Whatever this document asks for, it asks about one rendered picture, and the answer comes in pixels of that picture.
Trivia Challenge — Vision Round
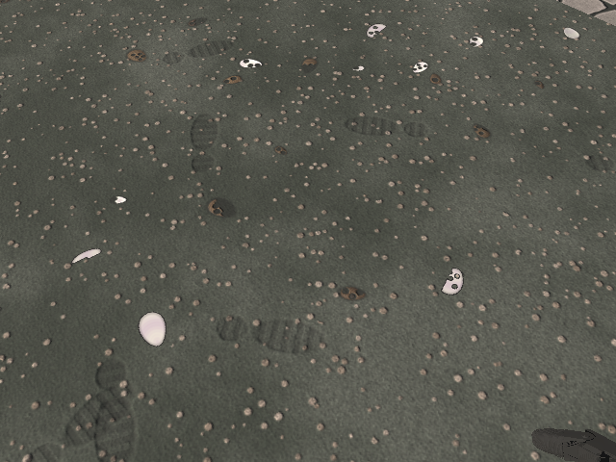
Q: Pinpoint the right robot hand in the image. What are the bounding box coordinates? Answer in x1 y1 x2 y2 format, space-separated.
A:
531 428 616 462

